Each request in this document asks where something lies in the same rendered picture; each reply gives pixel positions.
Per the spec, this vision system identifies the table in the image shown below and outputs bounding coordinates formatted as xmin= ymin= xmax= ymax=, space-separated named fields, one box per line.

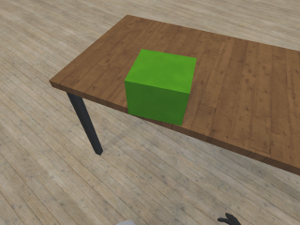
xmin=49 ymin=14 xmax=300 ymax=176

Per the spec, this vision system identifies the right robot hand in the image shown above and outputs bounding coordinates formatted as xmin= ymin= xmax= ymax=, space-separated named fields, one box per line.
xmin=217 ymin=213 xmax=241 ymax=225

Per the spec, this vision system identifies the carton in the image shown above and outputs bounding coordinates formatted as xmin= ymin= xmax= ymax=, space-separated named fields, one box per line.
xmin=124 ymin=49 xmax=197 ymax=126

